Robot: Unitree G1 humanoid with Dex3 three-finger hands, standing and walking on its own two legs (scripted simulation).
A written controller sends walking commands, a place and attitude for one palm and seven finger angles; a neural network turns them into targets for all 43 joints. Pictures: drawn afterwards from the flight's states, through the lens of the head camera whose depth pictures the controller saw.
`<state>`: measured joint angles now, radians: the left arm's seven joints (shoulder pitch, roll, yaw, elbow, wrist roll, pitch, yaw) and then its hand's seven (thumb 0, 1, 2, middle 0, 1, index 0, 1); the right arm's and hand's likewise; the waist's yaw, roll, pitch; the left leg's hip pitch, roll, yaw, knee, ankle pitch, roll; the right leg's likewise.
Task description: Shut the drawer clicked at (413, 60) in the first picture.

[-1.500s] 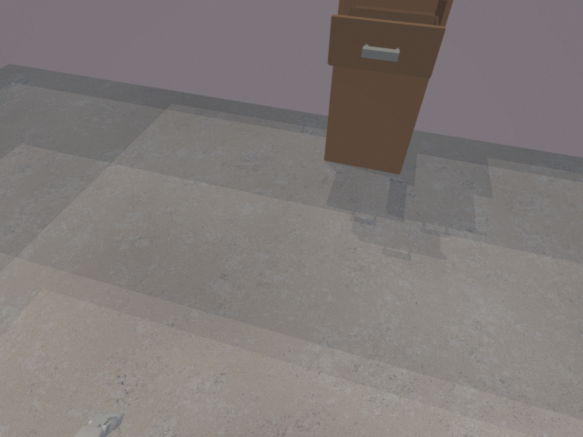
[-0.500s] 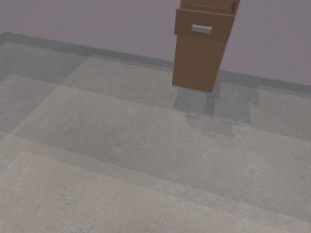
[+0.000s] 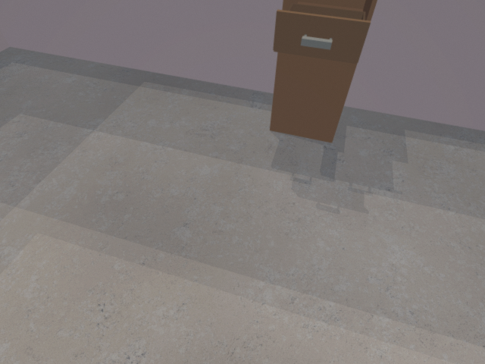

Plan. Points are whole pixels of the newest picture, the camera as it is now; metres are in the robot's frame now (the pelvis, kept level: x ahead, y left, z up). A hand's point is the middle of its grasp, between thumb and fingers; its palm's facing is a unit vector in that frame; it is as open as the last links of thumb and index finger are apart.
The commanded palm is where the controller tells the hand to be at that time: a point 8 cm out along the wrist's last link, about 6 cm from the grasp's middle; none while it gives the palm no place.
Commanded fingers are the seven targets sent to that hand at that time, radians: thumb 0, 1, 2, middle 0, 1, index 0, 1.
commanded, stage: walk to a spot facing it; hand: left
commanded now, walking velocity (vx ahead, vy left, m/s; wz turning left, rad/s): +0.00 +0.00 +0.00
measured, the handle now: (317, 40) +1.30 -0.23 -0.03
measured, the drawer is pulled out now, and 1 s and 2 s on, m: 0.28 0.28 0.28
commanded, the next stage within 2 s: turn to face it in 1.68 s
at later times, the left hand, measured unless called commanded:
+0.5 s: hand out of the picture +0.13 +0.15 -0.18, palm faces -0.11 -0.97 -0.23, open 7.4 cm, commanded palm none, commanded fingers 0.00 0.90 0.90 -0.20 -0.30 -0.20 -0.30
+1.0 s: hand (188, 292) +0.30 +0.15 -0.20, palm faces -0.25 -0.96 -0.15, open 7.4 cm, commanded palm none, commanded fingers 0.00 0.90 0.90 -0.20 -0.30 -0.20 -0.30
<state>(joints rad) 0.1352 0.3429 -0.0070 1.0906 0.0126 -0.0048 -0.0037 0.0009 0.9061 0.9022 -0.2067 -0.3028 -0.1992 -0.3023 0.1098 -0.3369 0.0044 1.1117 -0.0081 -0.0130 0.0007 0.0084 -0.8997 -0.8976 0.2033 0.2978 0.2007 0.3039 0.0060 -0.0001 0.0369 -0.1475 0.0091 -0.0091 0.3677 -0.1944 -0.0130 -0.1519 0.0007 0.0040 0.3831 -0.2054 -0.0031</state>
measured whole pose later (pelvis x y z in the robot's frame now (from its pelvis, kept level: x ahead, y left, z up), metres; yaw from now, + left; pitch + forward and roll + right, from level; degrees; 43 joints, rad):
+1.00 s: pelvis +0.31 -0.04 -0.02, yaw -21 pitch -1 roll -1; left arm 0.41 0.18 0.05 1.12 0.02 -0.04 0.01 0.00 0.91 0.90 -0.20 -0.30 -0.20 -0.30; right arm 0.13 -0.13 -0.03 0.98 -0.03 -0.08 0.01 0.01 -0.90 -0.90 0.20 0.30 0.20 0.30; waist 0.04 -0.04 0.05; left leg -0.38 0.07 0.18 0.65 -0.26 0.06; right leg -0.25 0.01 0.04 1.13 -0.45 -0.04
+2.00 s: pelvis +0.63 -0.23 -0.01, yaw -31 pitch -1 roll -2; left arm 0.35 0.14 0.02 1.09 0.02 -0.05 0.02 0.00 0.91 0.90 -0.20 -0.30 -0.20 -0.30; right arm 0.17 -0.17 -0.04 1.03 -0.02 0.00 0.00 0.01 -0.91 -0.90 0.20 0.30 0.19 0.30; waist 0.02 0.02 0.03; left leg -0.44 0.10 0.10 0.71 -0.23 -0.02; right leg -0.07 0.04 -0.20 0.41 -0.32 -0.05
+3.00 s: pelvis +0.67 -0.24 -0.01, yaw -13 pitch +0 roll -1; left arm 0.40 0.18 0.05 1.08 0.02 -0.01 0.00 0.00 0.91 0.90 -0.21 -0.30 -0.20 -0.30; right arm 0.23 -0.20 -0.05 1.02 -0.02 -0.01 0.01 0.01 -0.91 -0.90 0.20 0.30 0.19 0.30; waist 0.05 -0.01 0.02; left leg -0.21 0.06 0.08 0.50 -0.32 0.01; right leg -0.19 -0.09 -0.15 0.52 -0.32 0.03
